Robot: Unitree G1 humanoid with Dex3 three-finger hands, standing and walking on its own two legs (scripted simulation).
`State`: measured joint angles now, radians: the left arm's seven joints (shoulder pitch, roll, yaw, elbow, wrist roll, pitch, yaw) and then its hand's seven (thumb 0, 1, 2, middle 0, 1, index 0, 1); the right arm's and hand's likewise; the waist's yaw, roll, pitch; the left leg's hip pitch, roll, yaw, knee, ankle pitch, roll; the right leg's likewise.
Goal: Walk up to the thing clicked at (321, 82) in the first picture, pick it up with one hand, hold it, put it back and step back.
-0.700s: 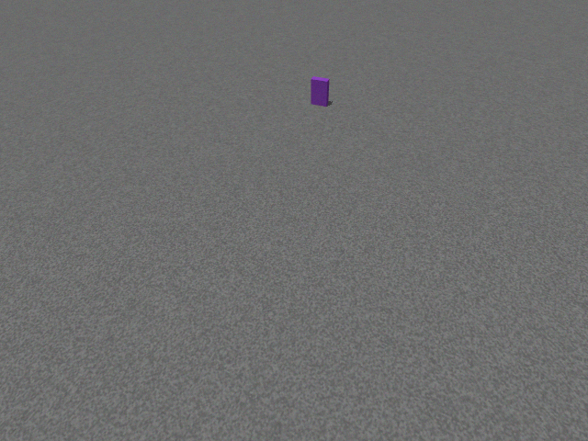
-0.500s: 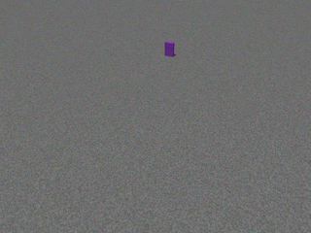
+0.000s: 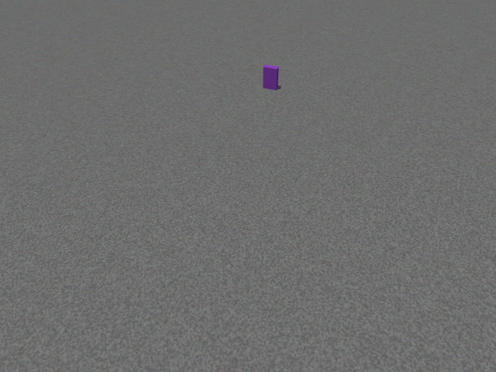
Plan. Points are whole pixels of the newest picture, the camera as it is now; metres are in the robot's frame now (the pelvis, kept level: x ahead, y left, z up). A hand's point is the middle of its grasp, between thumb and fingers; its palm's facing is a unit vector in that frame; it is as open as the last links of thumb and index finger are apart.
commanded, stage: stand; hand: left
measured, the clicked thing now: (270, 77) +2.25 -0.12 -0.69
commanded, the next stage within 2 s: walk up in 0.42 s
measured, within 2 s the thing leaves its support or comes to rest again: neither
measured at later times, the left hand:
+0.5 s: hand out of the picture +0.08 +0.25 -0.15, palm faces -0.05 -0.95 -0.32, open 7.4 cm
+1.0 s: hand (186, 327) +0.24 +0.15 -0.14, palm faces -0.06 -0.92 -0.38, open 7.4 cm
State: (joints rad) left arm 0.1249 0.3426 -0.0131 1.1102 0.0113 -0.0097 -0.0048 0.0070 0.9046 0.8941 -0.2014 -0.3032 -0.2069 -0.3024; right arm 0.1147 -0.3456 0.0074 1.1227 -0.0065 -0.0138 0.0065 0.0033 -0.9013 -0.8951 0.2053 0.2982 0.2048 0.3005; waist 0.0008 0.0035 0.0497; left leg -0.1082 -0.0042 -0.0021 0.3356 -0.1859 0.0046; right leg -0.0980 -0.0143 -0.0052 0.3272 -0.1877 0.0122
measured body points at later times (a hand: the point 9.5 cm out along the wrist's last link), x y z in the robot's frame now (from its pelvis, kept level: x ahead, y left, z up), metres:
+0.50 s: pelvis +0.01 +0.00 +0.00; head +0.01 +0.00 +0.45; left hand +0.08 +0.30 -0.13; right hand +0.08 -0.31 -0.13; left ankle +0.00 +0.11 -0.74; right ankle -0.01 -0.13 -0.74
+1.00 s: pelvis +0.19 -0.12 -0.01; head +0.18 -0.14 +0.44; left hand +0.24 +0.20 -0.11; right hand +0.27 -0.45 -0.12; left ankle +0.27 +0.00 -0.69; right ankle +0.16 -0.23 -0.75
